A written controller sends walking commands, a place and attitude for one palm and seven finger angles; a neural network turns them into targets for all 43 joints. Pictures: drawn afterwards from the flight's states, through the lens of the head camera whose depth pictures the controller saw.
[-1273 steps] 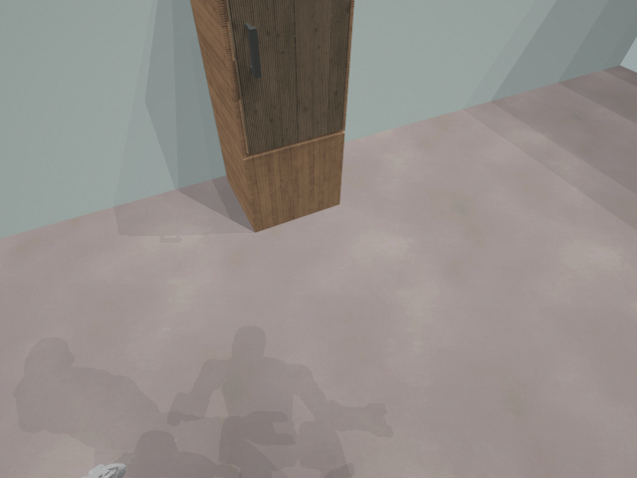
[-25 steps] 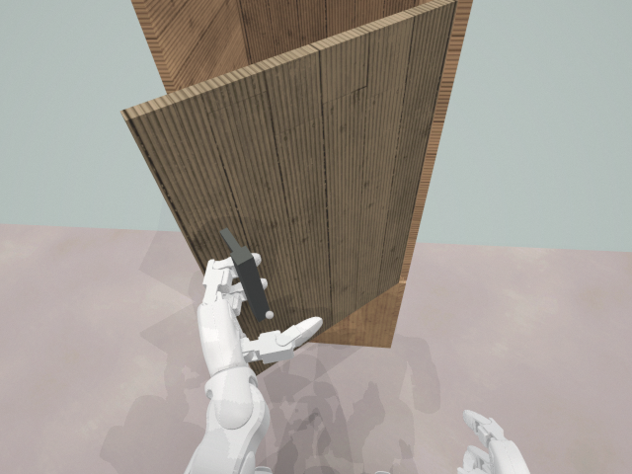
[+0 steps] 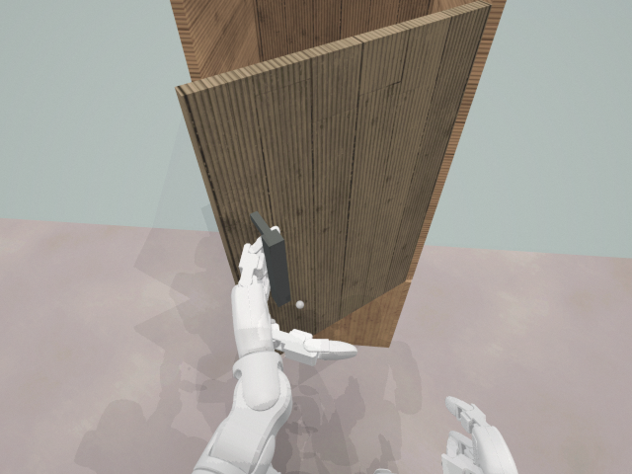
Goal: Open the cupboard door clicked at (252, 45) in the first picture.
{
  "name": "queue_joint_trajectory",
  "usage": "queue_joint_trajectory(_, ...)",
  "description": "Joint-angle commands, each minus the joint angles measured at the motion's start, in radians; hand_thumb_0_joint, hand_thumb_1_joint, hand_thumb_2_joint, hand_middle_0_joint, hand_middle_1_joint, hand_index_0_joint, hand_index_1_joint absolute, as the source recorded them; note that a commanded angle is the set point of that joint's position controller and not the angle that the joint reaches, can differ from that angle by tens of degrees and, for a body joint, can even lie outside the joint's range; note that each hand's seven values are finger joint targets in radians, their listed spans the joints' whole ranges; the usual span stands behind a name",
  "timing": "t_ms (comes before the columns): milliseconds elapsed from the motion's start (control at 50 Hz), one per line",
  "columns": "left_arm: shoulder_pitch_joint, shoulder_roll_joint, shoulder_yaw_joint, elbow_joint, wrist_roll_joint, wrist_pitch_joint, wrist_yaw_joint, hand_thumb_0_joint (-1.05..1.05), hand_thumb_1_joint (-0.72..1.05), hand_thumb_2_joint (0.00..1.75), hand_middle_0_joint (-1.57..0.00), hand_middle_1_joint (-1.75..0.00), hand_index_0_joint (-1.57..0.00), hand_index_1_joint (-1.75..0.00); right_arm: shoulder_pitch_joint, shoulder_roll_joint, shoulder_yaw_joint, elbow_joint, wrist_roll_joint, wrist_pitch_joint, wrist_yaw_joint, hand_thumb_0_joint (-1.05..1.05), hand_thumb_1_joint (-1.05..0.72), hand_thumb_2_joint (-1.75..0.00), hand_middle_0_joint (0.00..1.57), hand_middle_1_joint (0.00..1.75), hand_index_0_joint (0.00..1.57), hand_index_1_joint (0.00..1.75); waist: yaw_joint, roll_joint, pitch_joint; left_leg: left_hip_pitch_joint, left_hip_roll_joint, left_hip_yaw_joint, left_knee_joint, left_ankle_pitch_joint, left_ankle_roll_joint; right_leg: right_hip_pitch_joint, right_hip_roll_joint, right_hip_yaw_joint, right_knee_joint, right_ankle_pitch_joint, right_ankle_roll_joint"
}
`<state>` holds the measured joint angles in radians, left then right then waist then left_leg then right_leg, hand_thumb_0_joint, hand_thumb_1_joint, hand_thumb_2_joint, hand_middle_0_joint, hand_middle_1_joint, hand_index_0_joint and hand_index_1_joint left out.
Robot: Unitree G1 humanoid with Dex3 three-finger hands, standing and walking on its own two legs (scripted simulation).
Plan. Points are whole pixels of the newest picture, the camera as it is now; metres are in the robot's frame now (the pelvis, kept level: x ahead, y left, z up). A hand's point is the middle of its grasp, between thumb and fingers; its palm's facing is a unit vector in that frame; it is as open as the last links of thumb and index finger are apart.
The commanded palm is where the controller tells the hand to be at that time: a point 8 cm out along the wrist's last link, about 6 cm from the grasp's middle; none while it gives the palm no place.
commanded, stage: slide the hand sideways off the handle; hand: left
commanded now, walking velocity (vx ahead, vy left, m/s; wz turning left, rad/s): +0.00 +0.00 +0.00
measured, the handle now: (270, 260) +0.37 +0.08 +0.07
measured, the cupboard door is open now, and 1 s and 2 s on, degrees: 37 40 40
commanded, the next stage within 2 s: draw the hand back to the body in 1.16 s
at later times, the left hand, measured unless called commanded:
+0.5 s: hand (289, 340) +0.26 +0.05 +0.07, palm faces -0.13 -0.99 +0.00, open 16.5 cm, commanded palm +0.24 +0.10 +0.07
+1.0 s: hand (238, 372) +0.23 +0.10 +0.06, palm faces -0.07 -1.00 -0.03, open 16.3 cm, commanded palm +0.20 +0.16 +0.07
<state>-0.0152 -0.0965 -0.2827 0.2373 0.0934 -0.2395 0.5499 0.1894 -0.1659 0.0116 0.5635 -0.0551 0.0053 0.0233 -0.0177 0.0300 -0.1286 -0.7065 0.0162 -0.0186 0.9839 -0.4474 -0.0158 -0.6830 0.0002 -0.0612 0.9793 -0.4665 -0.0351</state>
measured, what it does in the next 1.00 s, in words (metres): stands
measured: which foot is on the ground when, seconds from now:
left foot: down 0.00-1.00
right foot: down 0.00-1.00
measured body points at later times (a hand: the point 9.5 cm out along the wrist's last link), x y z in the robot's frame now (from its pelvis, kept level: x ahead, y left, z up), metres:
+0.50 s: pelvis +0.01 +0.01 -0.01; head +0.05 +0.00 +0.44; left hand +0.26 +0.10 +0.07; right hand +0.18 -0.20 -0.09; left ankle +0.03 +0.13 -0.68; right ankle +0.01 -0.10 -0.68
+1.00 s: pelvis +0.02 -0.01 -0.01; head +0.07 -0.02 +0.44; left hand +0.22 +0.15 +0.07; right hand +0.20 -0.23 -0.09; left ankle +0.03 +0.13 -0.68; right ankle +0.01 -0.10 -0.68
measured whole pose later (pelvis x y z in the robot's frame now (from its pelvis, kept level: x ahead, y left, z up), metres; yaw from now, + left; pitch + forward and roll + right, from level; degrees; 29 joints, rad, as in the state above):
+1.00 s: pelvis +0.02 -0.01 -0.01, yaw +0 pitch +12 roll +0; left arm 0.51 0.14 -0.12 -0.25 -0.10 -0.30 -0.05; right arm 0.27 -0.22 0.01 0.40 0.01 -0.04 -0.01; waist -0.01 0.04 -0.14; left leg -0.75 0.02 -0.03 1.06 -0.52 -0.02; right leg -0.72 0.00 -0.07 1.06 -0.54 -0.04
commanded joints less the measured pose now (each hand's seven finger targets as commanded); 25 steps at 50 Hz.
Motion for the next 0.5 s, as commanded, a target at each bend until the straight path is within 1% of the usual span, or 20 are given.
queue_joint_trajectory(0,-0.258,0.064,-0.128,-0.327,0.062,-0.161,-0.373,0.00,-0.50,0.30,-0.15,-0.30,-0.15,-0.30,-0.013,-0.140,-0.052,-0.176,0.025,-0.038,-0.004,0.00,-0.90,-0.90,0.20,0.30,0.20,0.30,-0.055,-0.057,-0.263,0.177,-0.032,0.004,-0.099,0.207,0.048,0.093,-0.007,0.044,-0.145,0.312,-0.005)
queue_joint_trajectory(20,-0.250,0.064,-0.133,-0.356,0.022,-0.174,-0.451,0.00,-0.50,0.30,-0.15,-0.30,-0.15,-0.30,-0.007,-0.142,-0.050,-0.193,0.035,-0.042,-0.007,0.00,-0.90,-0.90,0.20,0.30,0.20,0.30,-0.054,-0.022,-0.283,0.199,-0.031,-0.001,-0.103,0.217,0.048,0.099,-0.007,0.042,-0.137,0.311,-0.010)
queue_joint_trajectory(40,-0.213,0.049,-0.125,-0.359,-0.028,-0.175,-0.499,0.00,-0.50,0.30,-0.15,-0.30,-0.15,-0.30,-0.012,-0.134,-0.047,-0.211,0.048,-0.050,-0.009,0.00,-0.90,-0.90,0.20,0.30,0.20,0.30,-0.048,-0.019,-0.271,0.206,-0.030,-0.004,-0.111,0.198,0.046,0.093,-0.002,0.036,-0.146,0.282,-0.008)
queue_joint_trajectory(60,-0.178,0.016,-0.118,-0.358,-0.086,-0.162,-0.523,0.00,-0.50,0.30,-0.15,-0.30,-0.15,-0.30,-0.018,-0.131,-0.039,-0.228,0.057,-0.058,-0.013,0.00,-0.90,-0.90,0.20,0.30,0.20,0.30,-0.045,-0.020,-0.242,0.201,-0.031,-0.009,-0.124,0.169,0.044,0.091,0.004,0.026,-0.158,0.246,-0.005)
queue_joint_trajectory(80,-0.142,0.002,-0.099,-0.352,-0.129,-0.145,-0.528,0.00,-0.50,0.30,-0.15,-0.30,-0.15,-0.30,-0.024,-0.131,-0.034,-0.239,0.066,-0.064,-0.016,0.00,-0.90,-0.90,0.20,0.30,0.20,0.30,-0.038,-0.044,-0.204,0.191,-0.028,-0.015,-0.141,0.138,0.040,0.084,0.009,0.013,-0.171,0.200,-0.003)
queue_joint_trajectory(100,-0.143,-0.019,-0.097,-0.360,-0.152,-0.130,-0.516,0.00,-0.50,0.30,-0.15,-0.30,-0.15,-0.30,-0.029,-0.134,-0.032,-0.247,0.070,-0.071,-0.018,0.00,-0.90,-0.90,0.20,0.30,0.20,0.30,-0.042,-0.063,-0.180,0.186,-0.026,-0.023,-0.152,0.113,0.038,0.072,0.012,0.005,-0.178,0.161,0.000)
queue_joint_trajectory(120,-0.123,-0.025,-0.084,-0.377,-0.167,-0.120,-0.497,0.00,-0.50,0.30,-0.15,-0.30,-0.15,-0.30,-0.034,-0.135,-0.030,-0.255,0.072,-0.080,-0.018,0.00,-0.90,-0.90,0.20,0.30,0.20,0.30,-0.030,-0.087,-0.176,0.180,-0.027,-0.029,-0.162,0.111,0.038,0.081,0.013,-0.003,-0.177,0.148,-0.001)
queue_joint_trajectory(140,-0.083,-0.011,-0.063,-0.369,-0.161,-0.110,-0.473,0.00,-0.50,0.30,-0.15,-0.30,-0.15,-0.30,-0.032,-0.139,-0.033,-0.257,0.070,-0.082,-0.017,0.00,-0.90,-0.90,0.20,0.30,0.20,0.30,-0.024,-0.096,-0.166,0.177,-0.023,-0.031,-0.165,0.107,0.034,0.071,0.014,-0.009,-0.171,0.138,0.001)
queue_joint_trajectory(160,-0.094,-0.010,-0.064,-0.387,-0.144,-0.107,-0.450,0.00,-0.50,0.30,-0.15,-0.30,-0.15,-0.30,-0.027,-0.140,-0.034,-0.259,0.068,-0.085,-0.015,0.00,-0.90,-0.90,0.20,0.30,0.20,0.30,-0.030,-0.083,-0.162,0.176,-0.023,-0.032,-0.162,0.102,0.034,0.054,0.012,-0.009,-0.165,0.134,0.003)
queue_joint_trajectory(200,-0.042,0.006,-0.063,-0.405,-0.102,-0.107,-0.411,0.00,-0.50,0.30,-0.15,-0.30,-0.15,-0.30,-0.015,-0.141,-0.037,-0.269,0.059,-0.087,-0.005,0.00,-0.90,-0.90,0.20,0.30,0.20,0.30,-0.020,-0.100,-0.164,0.161,-0.023,-0.034,-0.158,0.111,0.033,0.053,0.010,-0.012,-0.148,0.134,0.000)
queue_joint_trajectory(220,-0.020,0.029,-0.055,-0.409,-0.076,-0.109,-0.396,0.00,-0.50,0.30,-0.15,-0.30,-0.15,-0.30,-0.014,-0.143,-0.040,-0.272,0.056,-0.086,-0.001,0.00,-0.90,-0.90,0.20,0.30,0.20,0.30,-0.011,-0.089,-0.168,0.155,-0.023,-0.033,-0.152,0.131,0.034,0.056,0.009,-0.007,-0.138,0.148,-0.005)
queue_joint_trajectory(260,-0.019,0.036,-0.064,-0.432,-0.041,-0.116,-0.384,0.00,-0.50,0.30,-0.15,-0.30,-0.15,-0.30,-0.006,-0.139,-0.041,-0.279,0.049,-0.082,0.006,0.00,-0.90,-0.90,0.20,0.30,0.20,0.30,-0.017,-0.082,-0.182,0.150,-0.021,-0.026,-0.135,0.137,0.035,0.044,0.006,-0.001,-0.125,0.156,-0.004)
queue_joint_trajectory(280,-0.002,0.039,-0.068,-0.446,-0.030,-0.120,-0.385,0.00,-0.50,0.30,-0.15,-0.30,-0.15,-0.30,-0.003,-0.138,-0.042,-0.283,0.049,-0.080,0.009,0.00,-0.90,-0.90,0.20,0.30,0.20,0.30,-0.012,-0.073,-0.183,0.146,-0.022,-0.025,-0.132,0.139,0.034,0.045,0.005,0.000,-0.119,0.158,-0.007)
queue_joint_trajectory(320,0.059,0.061,-0.059,-0.462,-0.019,-0.118,-0.389,0.00,-0.50,0.30,-0.15,-0.30,-0.15,-0.30,-0.006,-0.140,-0.044,-0.296,0.050,-0.074,0.011,0.00,-0.90,-0.90,0.20,0.30,0.20,0.30,0.004,-0.059,-0.199,0.142,-0.021,-0.022,-0.130,0.158,0.033,0.059,0.007,0.003,-0.110,0.171,-0.012)
queue_joint_trajectory(340,0.065,0.052,-0.064,-0.476,-0.023,-0.113,-0.392,0.00,-0.50,0.30,-0.15,-0.30,-0.15,-0.30,-0.004,-0.134,-0.040,-0.302,0.051,-0.072,0.012,0.00,-0.90,-0.90,0.20,0.30,0.20,0.30,0.001,-0.047,-0.195,0.142,-0.022,-0.016,-0.128,0.157,0.033,0.060,0.006,0.003,-0.111,0.178,-0.010)
queue_joint_trajectory(360,0.069,0.061,-0.058,-0.472,-0.026,-0.106,-0.396,0.00,-0.50,0.30,-0.15,-0.30,-0.15,-0.30,0.001,-0.136,-0.040,-0.302,0.051,-0.067,0.009,0.00,-0.90,-0.90,0.20,0.30,0.20,0.30,-0.006,-0.070,-0.187,0.138,-0.022,-0.014,-0.125,0.156,0.034,0.062,0.007,0.004,-0.116,0.187,-0.007)
queue_joint_trajectory(380,0.079,0.067,-0.050,-0.492,-0.031,-0.103,-0.400,0.00,-0.50,0.30,-0.15,-0.30,-0.15,-0.30,0.002,-0.135,-0.039,-0.305,0.052,-0.066,0.008,0.00,-0.90,-0.90,0.20,0.30,0.20,0.30,-0.002,-0.059,-0.179,0.138,-0.023,-0.015,-0.127,0.161,0.033,0.066,0.009,0.004,-0.116,0.194,-0.008)
queue_joint_trajectory(420,0.155,0.080,-0.036,-0.522,-0.044,-0.092,-0.411,0.00,-0.50,0.30,-0.15,-0.30,-0.15,-0.30,0.005,-0.136,-0.039,-0.317,0.054,-0.062,0.006,0.00,-0.90,-0.90,0.20,0.30,0.20,0.30,0.010,-0.067,-0.208,0.147,-0.023,-0.013,-0.126,0.206,0.033,0.100,0.011,0.006,-0.111,0.239,-0.009)
queue_joint_trajectory(440,0.191,0.074,-0.037,-0.547,-0.057,-0.087,-0.415,0.00,-0.50,0.30,-0.15,-0.30,-0.15,-0.30,0.003,-0.132,-0.037,-0.325,0.057,-0.060,0.006,0.00,-0.90,-0.90,0.20,0.30,0.20,0.30,0.013,-0.056,-0.207,0.147,-0.025,-0.006,-0.125,0.212,0.032,0.107,0.010,0.006,-0.113,0.254,-0.007)
queue_joint_trajectory(480,0.200,0.095,-0.018,-0.569,-0.065,-0.080,-0.420,0.00,-0.50,0.30,-0.15,-0.30,-0.15,-0.30,0.008,-0.134,-0.034,-0.324,0.056,-0.058,0.001,0.00,-0.90,-0.90,0.20,0.30,0.20,0.30,0.000,-0.082,-0.178,0.135,-0.026,-0.005,-0.119,0.198,0.033,0.102,0.011,0.007,-0.119,0.258,-0.001)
